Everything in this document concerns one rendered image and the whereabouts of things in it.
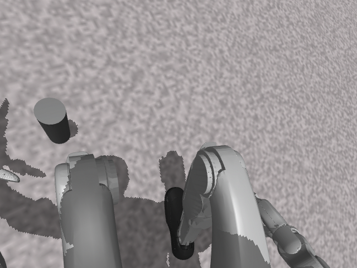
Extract right robot hand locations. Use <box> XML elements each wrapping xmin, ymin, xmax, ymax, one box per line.
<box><xmin>254</xmin><ymin>192</ymin><xmax>289</xmax><ymax>238</ymax></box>

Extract right robot foot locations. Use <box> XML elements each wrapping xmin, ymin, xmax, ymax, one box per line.
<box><xmin>165</xmin><ymin>187</ymin><xmax>194</xmax><ymax>260</ymax></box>

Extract right robot arm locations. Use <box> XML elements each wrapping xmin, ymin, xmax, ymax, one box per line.
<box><xmin>272</xmin><ymin>226</ymin><xmax>330</xmax><ymax>268</ymax></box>

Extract can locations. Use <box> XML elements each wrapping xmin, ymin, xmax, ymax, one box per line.
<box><xmin>33</xmin><ymin>98</ymin><xmax>70</xmax><ymax>144</ymax></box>

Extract left robot hand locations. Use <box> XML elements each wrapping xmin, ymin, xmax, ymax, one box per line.
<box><xmin>0</xmin><ymin>168</ymin><xmax>20</xmax><ymax>183</ymax></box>

